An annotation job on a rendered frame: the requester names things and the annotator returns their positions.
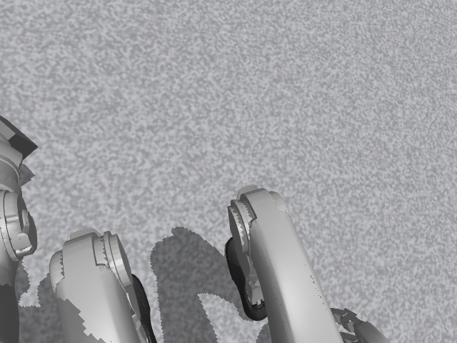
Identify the left robot arm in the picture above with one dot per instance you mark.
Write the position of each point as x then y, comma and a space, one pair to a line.
18, 238

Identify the right robot hand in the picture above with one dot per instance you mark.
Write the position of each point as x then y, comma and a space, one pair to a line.
365, 332

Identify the cube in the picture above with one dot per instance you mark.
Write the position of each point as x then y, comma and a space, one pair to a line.
17, 139

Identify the right robot foot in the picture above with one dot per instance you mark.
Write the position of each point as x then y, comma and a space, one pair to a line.
254, 312

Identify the left robot foot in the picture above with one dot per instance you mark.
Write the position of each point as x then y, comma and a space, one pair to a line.
144, 309

